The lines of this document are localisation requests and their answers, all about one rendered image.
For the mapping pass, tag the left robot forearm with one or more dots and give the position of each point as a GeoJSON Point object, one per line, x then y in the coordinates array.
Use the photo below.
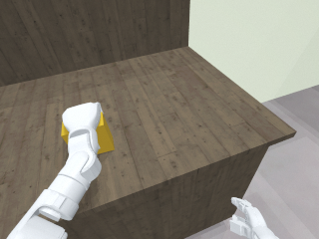
{"type": "Point", "coordinates": [62, 198]}

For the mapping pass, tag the right robot forearm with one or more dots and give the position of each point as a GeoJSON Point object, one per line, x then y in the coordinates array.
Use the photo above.
{"type": "Point", "coordinates": [262, 232]}

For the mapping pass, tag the right robot hand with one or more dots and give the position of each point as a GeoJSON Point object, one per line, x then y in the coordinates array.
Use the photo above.
{"type": "Point", "coordinates": [253, 218]}

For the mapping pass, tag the sponge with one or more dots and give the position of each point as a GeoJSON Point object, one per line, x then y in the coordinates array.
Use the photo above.
{"type": "Point", "coordinates": [105, 138]}

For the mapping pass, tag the left robot upper arm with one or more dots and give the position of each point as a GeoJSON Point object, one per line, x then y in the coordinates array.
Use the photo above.
{"type": "Point", "coordinates": [40, 228]}

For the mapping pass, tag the table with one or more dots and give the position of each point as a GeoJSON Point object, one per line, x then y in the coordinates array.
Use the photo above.
{"type": "Point", "coordinates": [186, 137]}

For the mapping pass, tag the left robot hand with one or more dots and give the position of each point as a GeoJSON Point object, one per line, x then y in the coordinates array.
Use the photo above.
{"type": "Point", "coordinates": [88, 114]}

